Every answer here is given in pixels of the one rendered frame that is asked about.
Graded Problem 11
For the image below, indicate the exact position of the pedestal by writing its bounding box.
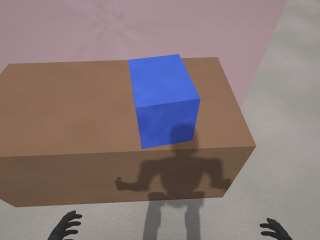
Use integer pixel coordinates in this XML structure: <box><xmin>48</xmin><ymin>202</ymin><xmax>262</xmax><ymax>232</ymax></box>
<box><xmin>0</xmin><ymin>57</ymin><xmax>256</xmax><ymax>208</ymax></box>

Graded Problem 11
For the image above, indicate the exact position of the carton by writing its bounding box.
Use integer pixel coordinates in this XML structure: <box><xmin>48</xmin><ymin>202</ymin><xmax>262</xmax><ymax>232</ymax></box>
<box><xmin>128</xmin><ymin>54</ymin><xmax>201</xmax><ymax>149</ymax></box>

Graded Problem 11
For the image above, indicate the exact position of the robot right hand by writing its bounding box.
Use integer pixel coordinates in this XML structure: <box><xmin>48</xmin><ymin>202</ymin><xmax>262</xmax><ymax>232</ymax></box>
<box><xmin>259</xmin><ymin>218</ymin><xmax>292</xmax><ymax>240</ymax></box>

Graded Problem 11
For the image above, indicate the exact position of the robot left hand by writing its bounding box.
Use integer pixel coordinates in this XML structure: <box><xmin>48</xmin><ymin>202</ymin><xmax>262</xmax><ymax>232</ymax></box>
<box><xmin>47</xmin><ymin>210</ymin><xmax>82</xmax><ymax>240</ymax></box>

